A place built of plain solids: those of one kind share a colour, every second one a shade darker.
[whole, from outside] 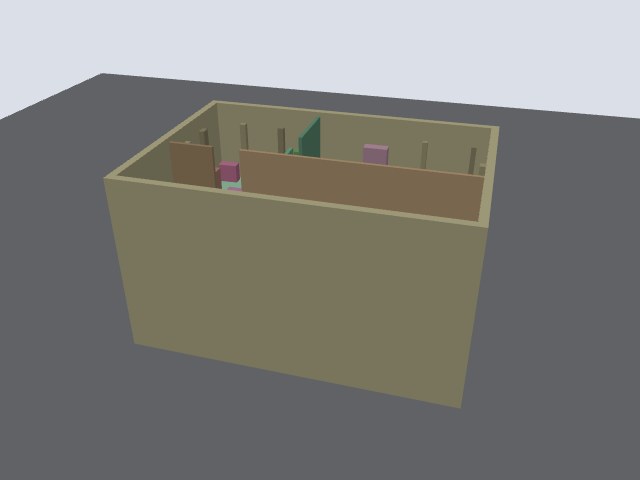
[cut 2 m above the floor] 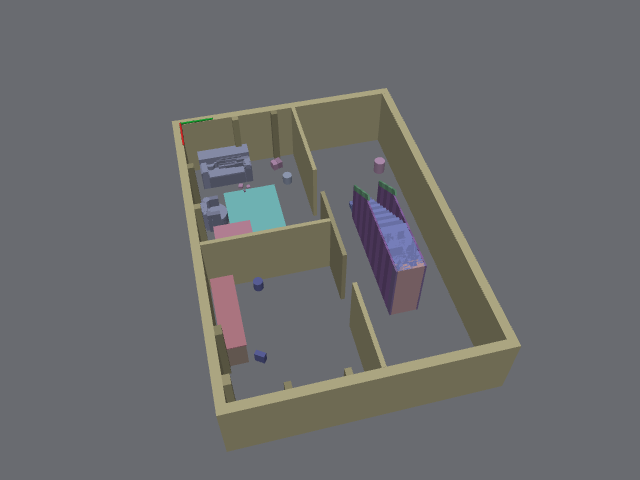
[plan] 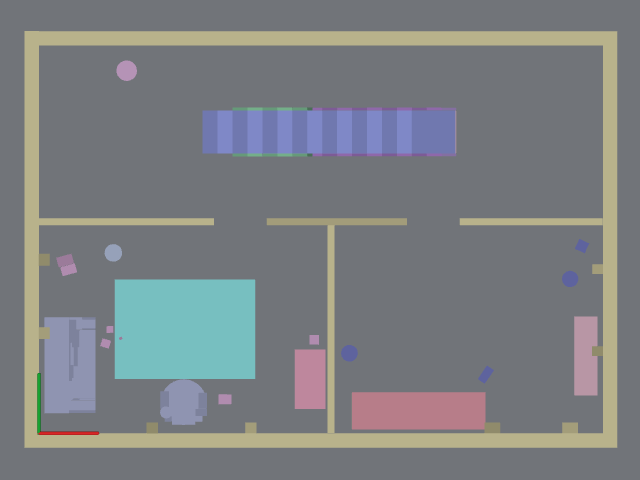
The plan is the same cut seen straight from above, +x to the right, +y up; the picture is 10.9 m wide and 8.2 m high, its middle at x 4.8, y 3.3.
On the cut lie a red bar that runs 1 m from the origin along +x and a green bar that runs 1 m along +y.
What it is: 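A home built round its stair; the hall at the stair's foot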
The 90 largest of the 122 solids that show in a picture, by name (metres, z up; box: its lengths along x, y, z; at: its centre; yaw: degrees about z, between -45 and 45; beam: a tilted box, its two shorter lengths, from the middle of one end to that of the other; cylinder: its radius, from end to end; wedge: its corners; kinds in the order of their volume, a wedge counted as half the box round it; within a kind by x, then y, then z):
{
 "wall_1": {"box": [0.25, 7.12, 5.75], "at": [-0.12, 3.31, 2.83]},
 "wall_2": {"box": [2.99, 0.12, 2.93], "at": [1.49, 3.61, 1.41]},
 "wall_3": {"box": [10.13, 0.25, 5.75], "at": [4.82, -0.12, 2.83]},
 "wall_4": {"box": [10.13, 0.25, 5.75], "at": [4.82, 6.74, 2.83]},
 "wall_5": {"box": [0.12, 3.55, 2.93], "at": [4.99, 1.78, 1.41]},
 "wall_6": {"box": [2.4, 0.12, 2.93], "at": [5.09, 3.61, 1.41]},
 "wall_7": {"box": [2.44, 0.12, 2.93], "at": [8.41, 3.61, 1.41]},
 "wall_8": {"box": [0.25, 7.12, 5.75], "at": [9.76, 3.31, 2.83]},
 "step_1": {"box": [4.33, 0.73, 0.22], "at": [4.96, 5.15, 0.06]},
 "step_2": {"box": [4.07, 0.73, 0.39], "at": [5.08, 5.15, 0.14]},
 "step_3": {"box": [3.81, 0.73, 0.56], "at": [5.21, 5.15, 0.23]},
 "step_4": {"box": [3.56, 0.73, 0.73], "at": [5.34, 5.15, 0.31]},
 "step_5": {"box": [3.3, 0.73, 0.9], "at": [5.47, 5.15, 0.4]},
 "step_6": {"box": [3.05, 0.73, 1.07], "at": [5.59, 5.15, 0.48]},
 "step_7": {"box": [2.79, 0.73, 1.23], "at": [5.72, 5.15, 0.57]},
 "step_8": {"box": [2.54, 0.73, 1.4], "at": [5.85, 5.15, 0.65]},
 "step_9": {"box": [2.28, 0.73, 1.57], "at": [5.98, 5.15, 0.74]},
 "step_10": {"box": [2.03, 0.73, 1.74], "at": [6.1, 5.15, 0.82]},
 "step_11": {"box": [1.77, 0.73, 1.91], "at": [6.23, 5.15, 0.91]},
 "step_12": {"box": [1.52, 0.73, 2.08], "at": [6.36, 5.15, 0.99]},
 "step_13": {"box": [1.26, 0.73, 2.25], "at": [6.49, 5.15, 1.07]},
 "step_14": {"box": [1.01, 0.73, 2.42], "at": [6.62, 5.15, 1.16]},
 "step_15": {"box": [0.75, 0.73, 2.59], "at": [6.74, 5.15, 1.24]},
 "step_16": {"box": [0.5, 0.73, 2.76], "at": [6.87, 5.15, 1.33]},
 "upper_partition_1": {"box": [7.27, 0.12, 2.73], "at": [3.63, 3.61, 4.19]},
 "upper_partition_2": {"box": [1.46, 0.12, 2.73], "at": [8.9, 3.61, 4.19]},
 "upper_floor_1": {"box": [3.96, 3.8, 0.18], "at": [7.78, 1.77, 2.79]},
 "slotfit_living_seat_1": {"box": [0.42, 1.64, 0.94], "at": [0.3, 1.16, 0.42]},
 "slotfit_living_seat_2": {"box": [0.33, 0.4, 0.79], "at": [0.48, 1.74, 0.35]},
 "slotfit_living_seat_3": {"box": [0.1, 0.72, 0.85], "at": [0.49, 1.35, 0.37]},
 "slotfit_living_seat_4": {"cylinder": 0.14, "from": [0.5, 0.69, -0.05], "to": [0.5, 0.69, 0.64]},
 "slotfit_living_seat_5": {"box": [0.25, 0.3, 0.69], "at": [0.56, 1.62, 0.29]},
 "slotfit_living_seat_6": {"box": [0.68, 0.23, 0.74], "at": [0.63, 0.45, 0.32]},
 "slotfit_living_seat_7": {"box": [0.23, 0.22, 0.74], "at": [0.63, 1.87, 0.32]},
 "slotfit_living_seat_8": {"box": [0.65, 0.17, 0.79], "at": [0.64, 0.48, 0.35]},
 "slotfit_living_seat_9": {"box": [0.47, 1.15, 0.53], "at": [0.73, 1.17, 0.22]},
 "slotfit_living_seat_10": {"box": [0.33, 0.15, 0.79], "at": [0.8, 1.87, 0.35]},
 "slotfit_living_seat_11": {"box": [0.3, 1.18, 0.48], "at": [0.82, 1.15, 0.19]},
 "slotfit_living_seat_12": {"box": [0.23, 0.22, 0.74], "at": [0.85, 1.87, 0.32]},
 "slotfit_living_seat_13": {"box": [0.15, 0.3, 0.79], "at": [2.15, 0.57, 0.34]},
 "slotfit_living_seat_14": {"cylinder": 0.1, "from": [2.17, 0.35, -0.05], "to": [2.17, 0.35, 0.74]},
 "slotfit_living_seat_15": {"box": [0.2, 0.2, 0.79], "at": [2.37, 0.24, 0.34]},
 "slotfit_living_seat_16": {"cylinder": 0.39, "from": [2.47, 0.53, -0.05], "to": [2.47, 0.53, 0.42]},
 "slotfit_living_seat_17": {"box": [0.2, 0.2, 0.79], "at": [2.57, 0.24, 0.34]},
 "slotfit_living_seat_18": {"box": [0.15, 0.28, 0.79], "at": [2.8, 0.55, 0.34]},
 "kitchen_units_units_1": {"box": [2.29, 0.62, 0.89], "at": [6.49, 0.37, 0.4]},
 "curtains_1": {"box": [0.19, 0.26, 2.13], "at": [0.09, 1.61, 4.0]},
 "curtains_2": {"box": [0.19, 0.2, 2.09], "at": [0.09, 1.71, 1.11]},
 "curtains_3": {"box": [0.19, 0.2, 2.09], "at": [0.09, 2.96, 1.11]},
 "curtains_4": {"box": [0.16, 0.19, 2.11], "at": [0.46, 0.09, 3.99]},
 "curtains_5": {"box": [0.2, 0.19, 2.22], "at": [1.94, 0.09, 1.17]},
 "curtains_6": {"box": [0.16, 0.19, 2.11], "at": [2.07, 0.09, 3.99]},
 "curtains_7": {"box": [0.2, 0.19, 2.22], "at": [3.62, 0.09, 1.17]},
 "curtains_8": {"box": [0.21, 0.19, 2.11], "at": [7.18, 0.09, 3.99]},
 "curtains_9": {"box": [0.27, 0.19, 2.1], "at": [7.74, 0.09, 1.11]},
 "curtains_10": {"box": [0.21, 0.19, 2.11], "at": [8.61, 0.09, 3.99]},
 "curtains_11": {"box": [0.27, 0.19, 2.1], "at": [9.07, 0.09, 1.11]},
 "curtains_12": {"box": [0.19, 0.17, 2.13], "at": [9.54, 1.4, 1.12]},
 "curtains_13": {"box": [0.18, 0.31, 2.25], "at": [9.54, 1.44, 4.06]},
 "curtains_14": {"box": [0.19, 0.17, 2.13], "at": [9.54, 2.8, 1.12]},
 "slotfit_living_storage_1": {"box": [0.53, 1.02, 1.94], "at": [4.63, 0.92, 0.92]},
 "upper_split_1": {"box": [0.12, 2.13, 2.73], "at": [5.81, 1.06, 4.19]},
 "upper_split_2": {"box": [0.12, 0.53, 2.73], "at": [5.81, 3.29, 4.19]},
 "slotfit_bedroom_storage_1": {"box": [0.83, 0.36, 1.94], "at": [3.7, 0.27, 3.8]},
 "head_1": {"box": [0.25, 0.73, 2.93], "at": [7.0, 5.15, 1.41]},
 "guard_1": {"box": [0.26, 0.05, 1.97], "at": [4.2, 4.75, 0.93]},
 "guard_2": {"box": [0.26, 0.05, 1.97], "at": [4.2, 5.54, 0.93]},
 "guard_3": {"box": [0.26, 0.05, 2.13], "at": [4.45, 4.75, 1.02]},
 "guard_4": {"box": [0.26, 0.05, 2.13], "at": [4.45, 5.54, 1.02]},
 "guard_5": {"box": [0.26, 0.05, 2.3], "at": [4.71, 4.75, 1.1]},
 "guard_6": {"box": [0.26, 0.05, 2.3], "at": [4.71, 5.54, 1.1]},
 "guard_7": {"box": [0.26, 0.05, 2.47], "at": [4.96, 4.75, 1.19]},
 "guard_8": {"box": [0.26, 0.05, 2.47], "at": [4.96, 5.54, 1.19]},
 "guard_9": {"box": [0.26, 0.05, 2.64], "at": [5.22, 4.75, 1.27]},
 "guard_10": {"box": [0.26, 0.05, 2.81], "at": [5.48, 4.75, 1.36]},
 "guard_11": {"box": [0.26, 0.05, 2.98], "at": [5.73, 4.75, 1.44]},
 "guard_12": {"box": [0.26, 0.05, 3.15], "at": [5.99, 4.75, 1.52]},
 "guard_13": {"box": [0.26, 0.05, 3.32], "at": [6.24, 4.75, 1.61]},
 "guard_14": {"box": [0.26, 0.05, 3.49], "at": [6.5, 4.75, 1.69]},
 "guard_15": {"box": [0.26, 0.05, 3.66], "at": [6.75, 4.75, 1.78]},
 "slotfit_kitchen_wall_table_1": {"box": [0.4, 1.35, 0.9], "at": [9.34, 1.32, 0.4]},
 "slotfit_study_wall_table_1": {"box": [0.41, 1.07, 0.9], "at": [9.34, 1.73, 3.28]},
 "laid_rug_rug_study_1": {"box": [2.49, 1.7, 0.05], "at": [7.72, 1.78, 2.85]},
 "laid_rug_rug_living_1": {"box": [2.4, 1.7, 0.05], "at": [2.49, 1.78, -0.02]},
 "clutter_study_1": {"box": [0.67, 0.33, 0.71], "at": [9.19, 0.35, 3.18], "yaw": 2.2},
 "head_guard_1": {"box": [0.25, 0.05, 3.83], "at": [7.0, 4.75, 1.86]},
 "head_guard_2": {"box": [0.25, 0.05, 3.83], "at": [7.0, 5.54, 1.86]},
 "kitchen_units_worktop_1": {"box": [2.29, 0.64, 0.04], "at": [6.49, 0.38, 0.86]},
 "slotfit_hallpiece_corner_1": {"cylinder": 0.18, "from": [1.5, 6.19, -0.05], "to": [1.5, 6.19, 0.44]},
 "slotfit_living_corner_1": {"cylinder": 0.15, "from": [1.27, 3.08, -0.05], "to": [1.27, 3.08, 0.3]}
}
